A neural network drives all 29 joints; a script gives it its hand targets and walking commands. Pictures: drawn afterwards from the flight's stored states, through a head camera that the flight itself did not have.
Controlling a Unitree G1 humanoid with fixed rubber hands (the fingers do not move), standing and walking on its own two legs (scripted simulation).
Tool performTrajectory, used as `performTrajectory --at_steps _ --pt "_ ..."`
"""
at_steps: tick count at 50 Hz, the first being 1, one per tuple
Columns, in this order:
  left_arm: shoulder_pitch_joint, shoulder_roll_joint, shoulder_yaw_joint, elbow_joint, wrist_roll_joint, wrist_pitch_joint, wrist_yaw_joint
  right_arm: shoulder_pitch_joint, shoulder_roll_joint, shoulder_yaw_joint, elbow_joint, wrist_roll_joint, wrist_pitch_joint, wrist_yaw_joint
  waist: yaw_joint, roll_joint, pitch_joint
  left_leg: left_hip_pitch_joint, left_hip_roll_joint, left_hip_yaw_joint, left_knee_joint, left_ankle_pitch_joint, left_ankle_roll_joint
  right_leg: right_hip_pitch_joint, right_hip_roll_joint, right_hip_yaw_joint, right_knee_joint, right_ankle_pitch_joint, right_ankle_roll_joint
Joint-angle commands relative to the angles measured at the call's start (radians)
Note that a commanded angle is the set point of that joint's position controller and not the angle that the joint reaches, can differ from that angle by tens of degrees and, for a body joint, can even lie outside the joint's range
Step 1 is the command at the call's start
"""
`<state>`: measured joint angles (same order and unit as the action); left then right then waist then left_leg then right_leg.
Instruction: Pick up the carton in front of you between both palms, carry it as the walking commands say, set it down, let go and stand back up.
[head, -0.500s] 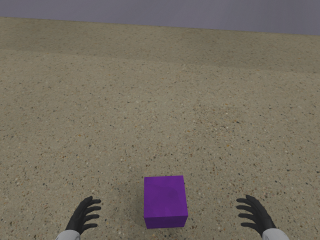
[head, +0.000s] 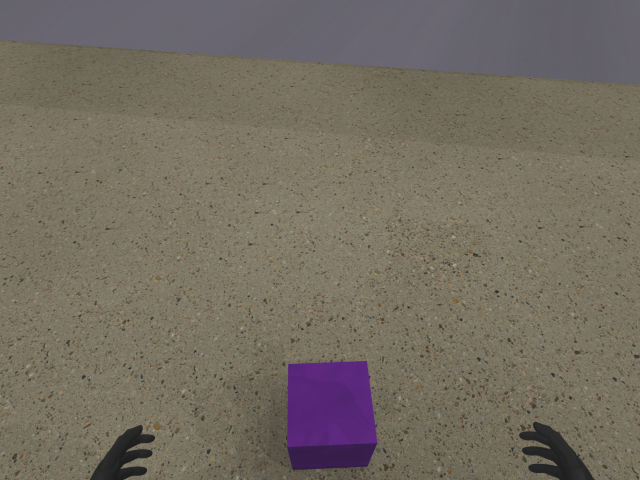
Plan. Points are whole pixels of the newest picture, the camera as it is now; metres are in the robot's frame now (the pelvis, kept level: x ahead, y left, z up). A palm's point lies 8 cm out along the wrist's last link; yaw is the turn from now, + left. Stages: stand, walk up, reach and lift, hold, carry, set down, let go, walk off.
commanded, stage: stand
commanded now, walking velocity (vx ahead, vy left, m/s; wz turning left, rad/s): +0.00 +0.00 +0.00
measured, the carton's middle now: (328, 416) +0.39 +0.00 -0.65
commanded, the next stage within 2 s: none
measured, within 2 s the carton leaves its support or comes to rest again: neither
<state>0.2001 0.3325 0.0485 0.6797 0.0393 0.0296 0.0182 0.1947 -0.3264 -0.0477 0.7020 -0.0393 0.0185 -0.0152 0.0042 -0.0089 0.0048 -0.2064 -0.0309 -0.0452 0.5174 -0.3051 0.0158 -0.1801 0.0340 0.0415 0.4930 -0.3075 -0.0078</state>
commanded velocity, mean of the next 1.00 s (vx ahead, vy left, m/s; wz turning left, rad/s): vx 0.00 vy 0.00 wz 0.00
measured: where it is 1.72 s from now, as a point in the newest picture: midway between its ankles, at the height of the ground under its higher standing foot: outside the picture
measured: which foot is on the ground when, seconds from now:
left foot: down 0.00-1.00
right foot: down 0.00-1.00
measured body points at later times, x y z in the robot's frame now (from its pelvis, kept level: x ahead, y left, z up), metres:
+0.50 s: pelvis +0.00 +0.00 +0.01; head +0.00 +0.01 +0.46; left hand +0.12 +0.30 -0.10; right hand +0.13 -0.30 -0.10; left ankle -0.02 +0.11 -0.74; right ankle -0.03 -0.12 -0.74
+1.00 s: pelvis -0.01 +0.00 +0.01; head -0.02 +0.01 +0.46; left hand +0.09 +0.31 -0.11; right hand +0.09 -0.31 -0.10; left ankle -0.02 +0.11 -0.74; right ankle -0.03 -0.12 -0.74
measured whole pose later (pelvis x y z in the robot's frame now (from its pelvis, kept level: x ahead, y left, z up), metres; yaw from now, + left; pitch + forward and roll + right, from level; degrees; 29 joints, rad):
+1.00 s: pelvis -0.01 +0.00 +0.01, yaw +0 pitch -3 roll +0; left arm 0.16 0.37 0.01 0.97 0.02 -0.01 0.02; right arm 0.14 -0.37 -0.01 0.98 -0.02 -0.01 -0.02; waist 0.00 -0.01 0.02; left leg -0.11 -0.03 -0.04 0.37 -0.21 0.02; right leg -0.09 0.02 0.05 0.36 -0.22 0.00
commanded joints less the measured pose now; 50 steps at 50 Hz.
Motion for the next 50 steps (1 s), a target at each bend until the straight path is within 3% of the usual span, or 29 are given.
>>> performTrajectory --at_steps 1,15,50 --pt "-0.042 0.125 0.024 -0.039 -0.001 -0.027 0.007 -0.041 -0.134 -0.028 -0.044 0.001 -0.023 -0.008 -0.003 0.023 -0.069 0.043 0.098 -0.077 -0.067 0.31 -0.009 0.009 -0.089 0.063 -0.061 0.276 0.009" --pt "-0.051 0.152 0.012 0.077 -0.008 -0.041 0.01 -0.06 -0.17 -0.013 0.062 0.009 -0.034 -0.016 -0.001 0.014 -0.052 0.079 0.111 -0.087 -0.099 0.38 -0.004 0.056 -0.106 0.073 -0.092 0.336 0.002" --pt "-0.08 0.201 -0.01 0.25 -0.018 -0.049 0.001 -0.097 -0.214 0.01 0.232 0.021 -0.042 -0.007 0.0 0.009 0.003 0.087 0.128 -0.104 -0.209 0.227 0.005 0.062 -0.13 0.103 -0.192 0.216 -0.008"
